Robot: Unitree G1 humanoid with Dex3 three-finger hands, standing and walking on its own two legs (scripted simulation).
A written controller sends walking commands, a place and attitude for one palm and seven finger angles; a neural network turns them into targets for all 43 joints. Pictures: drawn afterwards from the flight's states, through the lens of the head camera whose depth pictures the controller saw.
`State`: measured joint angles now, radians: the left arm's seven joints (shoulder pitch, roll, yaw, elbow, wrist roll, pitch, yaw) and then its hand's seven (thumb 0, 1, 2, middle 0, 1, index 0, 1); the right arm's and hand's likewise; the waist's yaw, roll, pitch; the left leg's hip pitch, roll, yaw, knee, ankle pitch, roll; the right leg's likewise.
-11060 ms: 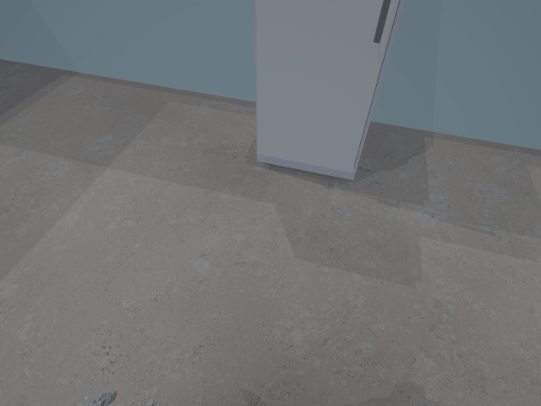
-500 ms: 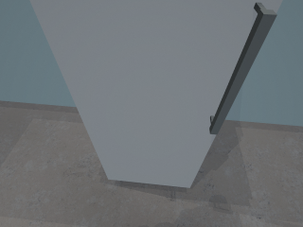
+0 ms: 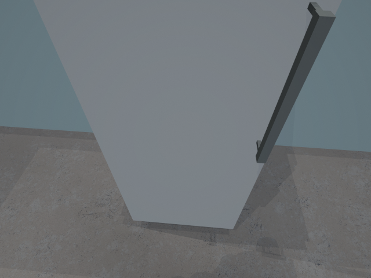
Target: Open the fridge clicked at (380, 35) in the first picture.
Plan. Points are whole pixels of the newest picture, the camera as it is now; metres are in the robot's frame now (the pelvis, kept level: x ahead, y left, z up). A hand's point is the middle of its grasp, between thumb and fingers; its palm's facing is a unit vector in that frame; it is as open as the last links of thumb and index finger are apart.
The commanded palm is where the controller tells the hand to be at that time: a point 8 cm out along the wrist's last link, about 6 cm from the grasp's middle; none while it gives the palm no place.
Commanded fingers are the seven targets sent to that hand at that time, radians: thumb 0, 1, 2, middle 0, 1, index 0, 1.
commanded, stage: raise the hand to about handle height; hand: right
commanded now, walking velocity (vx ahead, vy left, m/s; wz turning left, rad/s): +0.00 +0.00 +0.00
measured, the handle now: (281, 101) +0.44 -0.17 +0.17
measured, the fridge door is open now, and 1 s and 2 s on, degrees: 0 0 0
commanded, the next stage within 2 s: none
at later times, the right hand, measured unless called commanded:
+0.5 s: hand out of the picture +0.12 -0.23 -0.02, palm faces +0.22 +0.97 -0.04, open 9.0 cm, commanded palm +0.13 -0.27 +0.00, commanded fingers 0.00 -0.29 -0.64 0.24 0.69 0.24 0.69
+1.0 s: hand (343, 246) +0.19 -0.26 +0.06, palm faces +0.08 +0.99 -0.07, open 12.1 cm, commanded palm +0.16 -0.31 +0.08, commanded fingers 0.00 0.29 -0.39 0.28 1.07 0.28 1.07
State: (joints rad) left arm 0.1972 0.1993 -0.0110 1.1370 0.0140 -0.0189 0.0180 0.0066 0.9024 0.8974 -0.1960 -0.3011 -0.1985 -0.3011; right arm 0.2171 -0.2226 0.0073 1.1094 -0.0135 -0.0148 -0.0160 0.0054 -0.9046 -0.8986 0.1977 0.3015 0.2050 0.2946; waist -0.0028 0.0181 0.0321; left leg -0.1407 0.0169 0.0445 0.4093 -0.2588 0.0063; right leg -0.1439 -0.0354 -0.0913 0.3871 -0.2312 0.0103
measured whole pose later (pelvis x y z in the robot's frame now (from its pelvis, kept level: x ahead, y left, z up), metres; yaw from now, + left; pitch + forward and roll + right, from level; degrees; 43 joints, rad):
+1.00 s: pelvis -0.03 -0.02 -0.03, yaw -3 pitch +4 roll +2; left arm 0.30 0.28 -0.03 0.63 -0.06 -0.28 0.09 0.02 0.90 0.90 -0.20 -0.30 -0.20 -0.30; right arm 0.25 -0.32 -0.31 0.02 0.34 -0.19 0.36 0.00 0.07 -0.49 0.26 0.92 0.27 0.92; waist -0.02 -0.04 -0.06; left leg -0.43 0.03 0.09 0.73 -0.37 -0.01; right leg -0.49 -0.04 -0.03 0.78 -0.37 -0.02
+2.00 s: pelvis -0.03 +0.00 -0.01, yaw -2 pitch -3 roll +1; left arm 0.24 0.28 -0.06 0.61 -0.08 -0.23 0.12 0.02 0.90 0.90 -0.20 -0.30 -0.20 -0.30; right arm -0.09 -0.44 -0.47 0.15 0.34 0.12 0.42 -0.01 0.50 -0.30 0.30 1.20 0.31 1.20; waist -0.04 -0.05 -0.01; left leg -0.17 0.01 0.09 0.49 -0.27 0.02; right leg -0.21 -0.05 -0.04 0.51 -0.25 0.01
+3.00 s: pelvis -0.03 -0.01 -0.01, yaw -2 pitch -1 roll +1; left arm 0.24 0.26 -0.07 0.62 -0.08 -0.16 0.12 0.02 0.90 0.90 -0.20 -0.30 -0.20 -0.30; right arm -0.30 -0.42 -0.37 0.33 0.28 0.15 0.35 -0.01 0.50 -0.30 0.30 1.20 0.31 1.20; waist -0.02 -0.03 -0.02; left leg -0.19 0.02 0.07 0.47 -0.25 0.00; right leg -0.23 -0.03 -0.05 0.49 -0.24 0.00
